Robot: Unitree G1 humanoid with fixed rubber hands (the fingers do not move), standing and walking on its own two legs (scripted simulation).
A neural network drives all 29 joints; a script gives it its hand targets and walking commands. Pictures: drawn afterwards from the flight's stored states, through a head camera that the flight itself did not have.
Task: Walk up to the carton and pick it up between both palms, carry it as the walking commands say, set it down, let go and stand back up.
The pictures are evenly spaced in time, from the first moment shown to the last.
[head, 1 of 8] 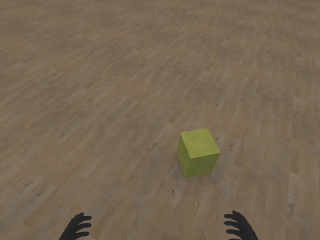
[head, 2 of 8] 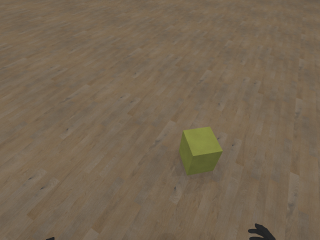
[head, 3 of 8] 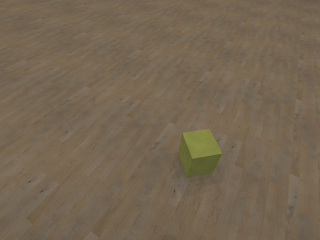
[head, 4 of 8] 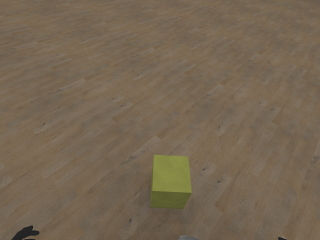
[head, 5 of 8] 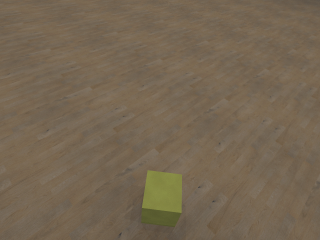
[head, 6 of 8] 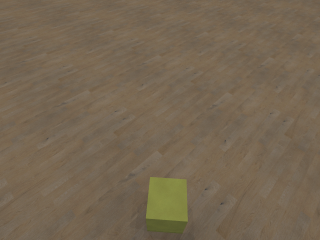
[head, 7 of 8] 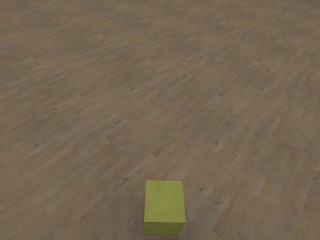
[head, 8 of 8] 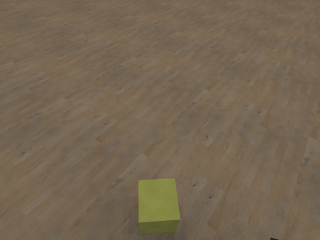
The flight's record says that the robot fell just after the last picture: no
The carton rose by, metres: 0.00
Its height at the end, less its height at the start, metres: +0.00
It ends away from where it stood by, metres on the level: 0.00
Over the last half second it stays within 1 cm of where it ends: yes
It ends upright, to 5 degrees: yes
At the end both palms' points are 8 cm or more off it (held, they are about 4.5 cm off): yes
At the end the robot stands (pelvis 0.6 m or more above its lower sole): yes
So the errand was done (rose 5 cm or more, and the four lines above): no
